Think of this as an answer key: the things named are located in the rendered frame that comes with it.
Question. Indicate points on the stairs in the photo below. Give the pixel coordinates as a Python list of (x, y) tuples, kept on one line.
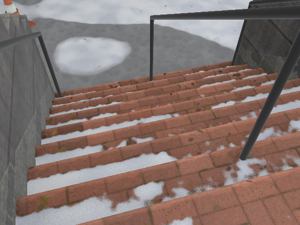
[(120, 146)]

